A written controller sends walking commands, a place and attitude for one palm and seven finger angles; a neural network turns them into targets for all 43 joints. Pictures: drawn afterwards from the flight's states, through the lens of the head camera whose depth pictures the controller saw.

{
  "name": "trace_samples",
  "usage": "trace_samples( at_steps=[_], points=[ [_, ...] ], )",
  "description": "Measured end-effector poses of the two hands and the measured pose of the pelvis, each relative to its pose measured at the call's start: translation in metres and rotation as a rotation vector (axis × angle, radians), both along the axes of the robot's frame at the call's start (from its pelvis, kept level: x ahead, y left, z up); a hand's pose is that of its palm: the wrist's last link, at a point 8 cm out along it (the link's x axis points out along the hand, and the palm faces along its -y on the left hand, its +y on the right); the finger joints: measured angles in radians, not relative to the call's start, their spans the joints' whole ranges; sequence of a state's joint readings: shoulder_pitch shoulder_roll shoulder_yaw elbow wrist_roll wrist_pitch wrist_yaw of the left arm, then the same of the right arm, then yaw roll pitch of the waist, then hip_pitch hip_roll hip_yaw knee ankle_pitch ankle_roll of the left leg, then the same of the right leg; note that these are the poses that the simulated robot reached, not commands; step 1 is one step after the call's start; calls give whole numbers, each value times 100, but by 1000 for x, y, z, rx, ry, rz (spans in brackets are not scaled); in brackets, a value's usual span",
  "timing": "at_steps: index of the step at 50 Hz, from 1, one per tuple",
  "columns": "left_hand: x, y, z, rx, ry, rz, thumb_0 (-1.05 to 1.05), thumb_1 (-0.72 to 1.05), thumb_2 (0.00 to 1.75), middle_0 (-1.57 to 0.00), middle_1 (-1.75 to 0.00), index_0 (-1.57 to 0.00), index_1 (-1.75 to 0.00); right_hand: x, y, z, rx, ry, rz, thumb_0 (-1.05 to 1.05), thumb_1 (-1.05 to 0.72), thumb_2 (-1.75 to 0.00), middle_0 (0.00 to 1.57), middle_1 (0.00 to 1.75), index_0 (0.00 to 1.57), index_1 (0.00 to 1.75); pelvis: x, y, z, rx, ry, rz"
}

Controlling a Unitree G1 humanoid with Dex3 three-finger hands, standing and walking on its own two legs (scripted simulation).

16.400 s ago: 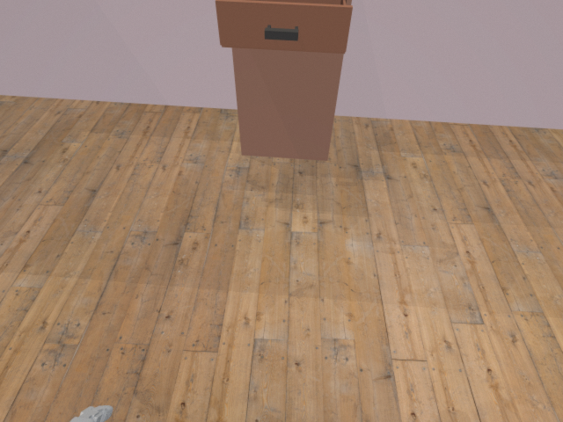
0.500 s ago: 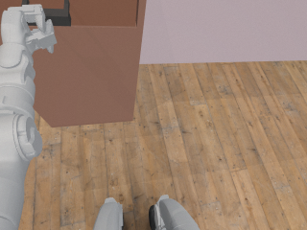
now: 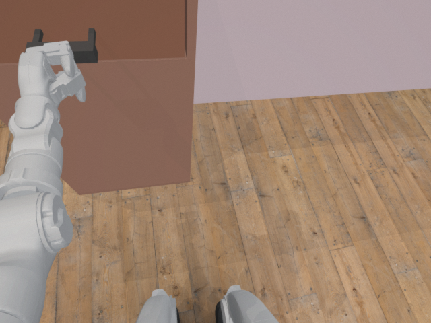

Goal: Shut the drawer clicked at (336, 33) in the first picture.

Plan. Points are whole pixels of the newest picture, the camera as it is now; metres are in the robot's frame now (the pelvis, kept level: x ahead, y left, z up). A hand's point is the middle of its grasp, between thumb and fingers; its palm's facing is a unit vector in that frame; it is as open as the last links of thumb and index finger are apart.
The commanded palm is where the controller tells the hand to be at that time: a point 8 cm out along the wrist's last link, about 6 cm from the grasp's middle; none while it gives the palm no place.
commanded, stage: pull the fist back off the drawer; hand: left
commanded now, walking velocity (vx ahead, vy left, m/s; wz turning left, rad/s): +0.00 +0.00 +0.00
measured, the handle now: (64, 43) +0.62 +0.22 +0.10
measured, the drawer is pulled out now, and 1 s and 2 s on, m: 0.00 0.00 0.00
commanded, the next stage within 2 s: draw the hand back to the body in 0.10 s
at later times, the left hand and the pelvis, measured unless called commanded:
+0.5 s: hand (53, 105) +0.45 +0.20 +0.12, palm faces +0.06 -1.00 -0.02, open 3.3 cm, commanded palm +0.41 +0.25 +0.14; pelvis +0.05 +0.00 +0.03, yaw +0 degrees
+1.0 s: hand out of the picture +0.30 +0.22 +0.18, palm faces +0.31 -0.92 -0.25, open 3.2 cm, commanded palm +0.25 +0.26 +0.19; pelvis +0.02 -0.01 +0.06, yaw +2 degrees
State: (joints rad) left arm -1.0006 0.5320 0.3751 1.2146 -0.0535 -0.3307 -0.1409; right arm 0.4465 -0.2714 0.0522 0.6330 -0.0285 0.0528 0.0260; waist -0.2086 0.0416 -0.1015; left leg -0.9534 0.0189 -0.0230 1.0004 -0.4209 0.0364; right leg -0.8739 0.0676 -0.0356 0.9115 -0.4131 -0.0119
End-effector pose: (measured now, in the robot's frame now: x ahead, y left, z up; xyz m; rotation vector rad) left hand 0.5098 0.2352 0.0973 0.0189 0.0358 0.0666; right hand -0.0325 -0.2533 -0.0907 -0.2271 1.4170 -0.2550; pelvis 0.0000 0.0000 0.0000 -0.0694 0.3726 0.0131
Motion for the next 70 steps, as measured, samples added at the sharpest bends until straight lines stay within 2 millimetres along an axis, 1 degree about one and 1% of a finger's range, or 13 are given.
trace_samples(
  at_steps=[5,12,16,19,25,32,36,38,41,44,51,61,70],
  points=[
    [-3,0,-1,2,-5,4,2,88,91,-140,-160,-140,-160,20,-1,1,11,-28,-14,0,-91,-89,20,30,20,30,12,0,5,9,-15,-12],
    [-6,8,1,8,-23,10,1,89,90,-140,-160,-140,-160,51,-5,2,13,-61,-10,0,-91,-89,20,30,20,30,26,-2,9,15,-25,-13],
    [-18,11,6,2,-46,2,1,90,90,-140,-160,-140,-160,71,-6,4,23,-98,-15,0,-91,-89,20,30,20,30,35,-1,14,19,-40,-19],
    [-36,13,11,8,-47,-8,1,90,90,-140,-160,-140,-160,91,-5,9,34,-154,-14,0,-91,-89,20,30,20,30,42,-1,20,22,-64,-21],
    [-83,18,27,9,-66,-7,1,90,90,-140,-160,-140,-160,139,-1,21,52,-306,37,1,-91,-89,20,30,20,30,49,-1,31,28,-130,-8],
    [-131,21,46,16,-76,-8,1,90,90,-140,-160,-140,-160,196,7,37,63,-496,133,1,-91,-89,20,30,20,30,42,-1,37,37,-205,18],
    [-158,21,58,15,-86,-14,1,90,90,-140,-160,-140,-160,218,13,49,74,-598,178,1,-91,-89,20,30,20,30,35,-2,40,44,-244,27],
    [-171,22,65,88,-80,21,1,90,90,-140,-160,-140,-160,226,17,56,77,-634,191,1,-91,-89,20,30,20,30,31,-4,42,50,-272,23],
    [-192,23,73,171,-72,93,1,90,90,-140,-160,-140,-160,234,22,64,84,-667,202,1,-91,-89,20,30,20,30,27,-5,48,56,-311,21],
    [-213,25,79,212,-63,154,1,90,90,-140,-160,-140,-160,238,27,70,90,-678,218,1,-91,-89,20,30,20,30,24,-6,53,62,-343,20],
    [-251,31,93,262,-76,246,1,89,90,-140,-160,-140,-160,236,33,74,100,-673,254,1,-91,-89,20,30,20,30,21,-9,62,68,-398,23],
    [-298,28,120,340,-137,273,1,89,90,-140,-160,-140,-160,232,28,72,107,-666,254,1,-91,-89,20,30,20,30,26,-12,66,71,-432,18],
    [-338,29,141,429,-160,308,1,89,90,-141,-160,-140,-160,240,23,75,98,-707,255,1,-91,-90,20,30,20,30,32,-13,67,67,-436,17]
  ],
)
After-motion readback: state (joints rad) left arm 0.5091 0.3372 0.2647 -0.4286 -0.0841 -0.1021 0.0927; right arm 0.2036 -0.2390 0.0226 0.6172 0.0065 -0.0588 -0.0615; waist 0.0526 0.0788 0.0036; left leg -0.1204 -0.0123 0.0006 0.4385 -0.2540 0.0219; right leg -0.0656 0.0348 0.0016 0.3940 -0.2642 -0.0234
